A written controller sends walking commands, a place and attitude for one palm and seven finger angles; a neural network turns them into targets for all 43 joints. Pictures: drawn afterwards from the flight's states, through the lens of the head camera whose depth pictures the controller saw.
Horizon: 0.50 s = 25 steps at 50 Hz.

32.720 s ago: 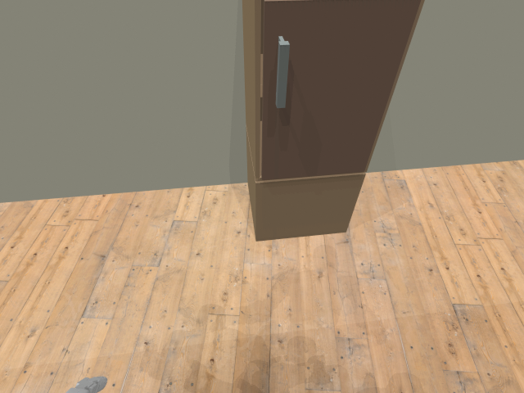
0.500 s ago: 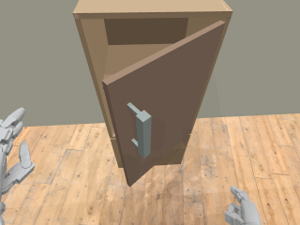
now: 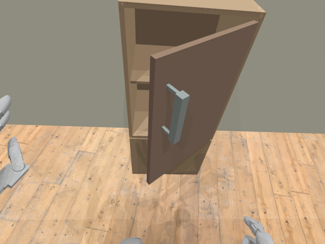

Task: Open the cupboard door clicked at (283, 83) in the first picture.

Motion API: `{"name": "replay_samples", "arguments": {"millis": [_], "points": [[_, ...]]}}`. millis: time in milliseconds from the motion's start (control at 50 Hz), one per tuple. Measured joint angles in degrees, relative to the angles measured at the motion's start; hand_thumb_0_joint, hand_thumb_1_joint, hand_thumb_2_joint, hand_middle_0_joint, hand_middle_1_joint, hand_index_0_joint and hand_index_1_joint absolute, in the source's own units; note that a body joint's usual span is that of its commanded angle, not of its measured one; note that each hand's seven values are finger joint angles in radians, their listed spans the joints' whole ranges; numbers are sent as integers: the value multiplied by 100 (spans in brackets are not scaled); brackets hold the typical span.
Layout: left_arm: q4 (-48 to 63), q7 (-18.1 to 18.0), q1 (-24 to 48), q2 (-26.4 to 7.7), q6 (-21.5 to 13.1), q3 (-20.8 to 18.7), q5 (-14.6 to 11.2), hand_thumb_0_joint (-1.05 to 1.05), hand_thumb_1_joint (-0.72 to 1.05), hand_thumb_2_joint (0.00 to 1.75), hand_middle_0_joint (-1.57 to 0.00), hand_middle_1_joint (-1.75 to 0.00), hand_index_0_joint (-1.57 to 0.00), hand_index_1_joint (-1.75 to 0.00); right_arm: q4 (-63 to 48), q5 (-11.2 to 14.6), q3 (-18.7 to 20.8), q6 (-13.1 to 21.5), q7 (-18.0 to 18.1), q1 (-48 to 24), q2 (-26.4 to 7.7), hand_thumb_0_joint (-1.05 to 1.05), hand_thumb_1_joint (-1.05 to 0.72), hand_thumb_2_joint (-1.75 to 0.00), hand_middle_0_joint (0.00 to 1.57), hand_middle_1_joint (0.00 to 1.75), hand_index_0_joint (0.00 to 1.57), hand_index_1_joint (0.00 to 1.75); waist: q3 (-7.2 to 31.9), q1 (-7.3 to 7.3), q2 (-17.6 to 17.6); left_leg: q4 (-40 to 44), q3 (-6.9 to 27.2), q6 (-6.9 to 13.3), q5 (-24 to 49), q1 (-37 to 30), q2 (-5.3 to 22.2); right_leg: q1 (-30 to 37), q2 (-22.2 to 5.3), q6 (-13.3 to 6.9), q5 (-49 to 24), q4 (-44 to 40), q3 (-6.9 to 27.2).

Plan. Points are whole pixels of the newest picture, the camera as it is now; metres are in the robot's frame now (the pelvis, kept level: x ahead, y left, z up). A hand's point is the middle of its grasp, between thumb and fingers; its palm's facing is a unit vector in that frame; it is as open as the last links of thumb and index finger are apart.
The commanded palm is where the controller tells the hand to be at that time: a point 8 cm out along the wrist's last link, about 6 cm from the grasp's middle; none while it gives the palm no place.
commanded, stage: step back with the hand held close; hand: left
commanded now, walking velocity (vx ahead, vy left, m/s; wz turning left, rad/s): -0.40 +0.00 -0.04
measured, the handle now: (172, 115) +0.42 +0.01 +0.10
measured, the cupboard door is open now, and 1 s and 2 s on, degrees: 38 38 38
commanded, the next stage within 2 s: stop stepping back and stand still in 0.24 s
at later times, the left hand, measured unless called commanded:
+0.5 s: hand out of the picture +0.07 +0.24 +0.19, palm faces +0.29 -0.81 -0.51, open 7.4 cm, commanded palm +0.01 +0.29 +0.20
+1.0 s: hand out of the picture -0.05 +0.23 +0.20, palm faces +0.35 -0.74 -0.57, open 7.4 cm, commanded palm -0.08 +0.28 +0.20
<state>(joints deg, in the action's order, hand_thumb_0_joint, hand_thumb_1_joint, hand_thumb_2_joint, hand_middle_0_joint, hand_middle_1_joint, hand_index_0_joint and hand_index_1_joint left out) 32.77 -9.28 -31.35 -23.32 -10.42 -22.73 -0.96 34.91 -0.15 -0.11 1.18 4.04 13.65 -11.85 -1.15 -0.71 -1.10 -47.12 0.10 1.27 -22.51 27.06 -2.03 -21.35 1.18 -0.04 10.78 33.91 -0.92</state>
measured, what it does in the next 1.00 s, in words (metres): walks backwards: left foot, then right foot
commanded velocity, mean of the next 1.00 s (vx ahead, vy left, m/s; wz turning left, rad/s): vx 0.05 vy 0.03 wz -0.02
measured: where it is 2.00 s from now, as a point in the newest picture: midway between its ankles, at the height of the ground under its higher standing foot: outside the picture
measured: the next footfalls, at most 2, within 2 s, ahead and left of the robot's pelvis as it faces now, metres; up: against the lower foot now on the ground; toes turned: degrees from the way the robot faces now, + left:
left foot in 0.04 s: +0.09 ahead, +0.09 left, +0.00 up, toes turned +0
right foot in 0.48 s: -0.26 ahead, -0.07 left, +0.00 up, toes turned -6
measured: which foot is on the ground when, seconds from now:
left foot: up 0.00-0.02, down 0.04-0.48, up 0.50-0.66, down 0.68-0.96, up 0.98-1.00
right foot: down 0.00-0.06, up 0.08-0.46, down 0.48-0.72, up 0.74-0.96, down 0.98-1.00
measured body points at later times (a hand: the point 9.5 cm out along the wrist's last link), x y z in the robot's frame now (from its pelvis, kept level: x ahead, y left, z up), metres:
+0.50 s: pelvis -0.15 +0.00 +0.00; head -0.12 +0.04 +0.45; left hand +0.05 +0.29 +0.21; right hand +0.04 -0.21 -0.06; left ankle +0.05 +0.09 -0.71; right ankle -0.29 -0.07 -0.73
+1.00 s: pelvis -0.25 -0.01 +0.00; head -0.27 -0.01 +0.45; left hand -0.07 +0.27 +0.23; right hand -0.12 -0.25 -0.08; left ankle -0.13 +0.10 -0.70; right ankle -0.26 -0.08 -0.73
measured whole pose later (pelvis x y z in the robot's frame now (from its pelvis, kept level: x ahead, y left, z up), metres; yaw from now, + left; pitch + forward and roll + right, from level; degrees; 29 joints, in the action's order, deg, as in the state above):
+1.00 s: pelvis -0.25 -0.01 +0.00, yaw -4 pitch -2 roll +1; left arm 31.0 -8.2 -35.9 -29.7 -13.0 -26.1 -0.7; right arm 35.6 -0.2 0.4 6.5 3.5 15.9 -9.5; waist 2.8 0.6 -1.0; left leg -43.9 -1.9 1.6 -22.6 28.8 -0.7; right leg -13.9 1.7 -4.1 25.7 34.7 -3.1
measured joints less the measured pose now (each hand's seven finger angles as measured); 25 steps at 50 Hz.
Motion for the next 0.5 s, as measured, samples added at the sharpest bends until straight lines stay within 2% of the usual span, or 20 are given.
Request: {"name": "replay_samples", "arguments": {"millis": [40,60,80,120,160,220,300,380,420,460,480,500], "points": [[74,-17,23,-50,-20,-19,-3,1,88,90,-21,-30,-22,-31,28,-2,-1,-9,24,58,-24,2,-90,-90,21,30,20,30,75,31,-66,474,54,-3,89,-356,118,-113,-39,76,18,88,-12],[84,-26,99,-83,-37,-46,-12,1,88,90,-21,-30,-22,-31,24,-4,2,13,59,48,-36,2,-90,-90,21,30,20,30,43,68,-106,682,20,55,608,-368,111,-202,-76,95,137,221,-10],[58,-42,196,-100,-57,-81,-8,1,88,90,-21,-30,-22,-31,25,-26,12,54,93,8,-38,2,-90,-90,21,30,20,30,-32,77,-117,675,6,135,832,-320,88,-313,-49,101,517,505,60],[-65,-79,316,-143,-117,-204,-1,1,88,90,-21,-30,-22,-31,78,-87,55,188,122,-104,31,2,-90,-90,21,30,20,30,-147,78,-77,731,-15,247,941,-287,119,-577,140,84,1253,1561,267],[-132,-89,317,-181,-121,-327,-42,1,88,90,-21,-30,-22,-31,109,-118,73,307,77,-167,136,2,-90,-90,21,30,20,30,-151,110,14,955,16,278,1079,-274,210,-674,320,93,1551,2424,350],[2,-105,206,-232,-77,-422,-121,1,88,90,-21,-30,-21,-31,140,-97,37,441,-29,-223,295,2,-90,-90,21,30,20,30,-73,73,40,1386,-16,261,1430,-239,362,-479,367,164,1632,2823,331],[283,-73,116,-176,2,-264,-182,1,89,90,-21,-30,-21,-30,165,-78,-54,545,-131,-327,426,2,-90,-90,21,30,20,30,83,19,-9,1950,-114,230,1914,-136,516,99,270,203,1762,2395,243],[356,-3,208,-210,34,-91,-252,1,89,90,-21,-30,-21,-30,130,-110,-124,606,-147,-481,471,2,-90,-90,21,30,20,30,185,92,-8,2629,-102,167,2526,6,569,776,315,102,2035,1507,77],[356,36,153,-355,28,-152,-305,1,89,90,-21,-30,-21,-30,47,-105,-134,616,-161,-526,485,1,-90,-90,21,30,20,30,219,160,-30,2917,-91,95,2731,96,527,1195,360,3,2125,719,-82],[384,80,-6,-565,11,-309,-368,1,88,90,-21,-30,-21,-30,-80,-78,-145,606,-177,-547,483,1,-90,-90,21,30,20,30,228,208,-132,3007,-142,-31,2731,250,394,1695,355,-115,1941,-417,-242],[444,91,-151,-711,-14,-466,-384,1,89,90,-21,-30,-21,-30,-160,-66,-168,583,-189,-577,479,1,-90,-90,21,30,20,30,223,169,-300,2823,-269,-96,2519,426,272,1881,249,-185,1709,-962,-194],[458,126,-249,-723,-63,-520,-382,1,88,90,-21,-30,-21,-30,-153,-63,-168,545,-198,-637,400,1,-90,-90,21,30,20,30,143,129,-242,2415,-256,-143,2122,628,268,1869,265,-373,1324,-1087,-174]]}}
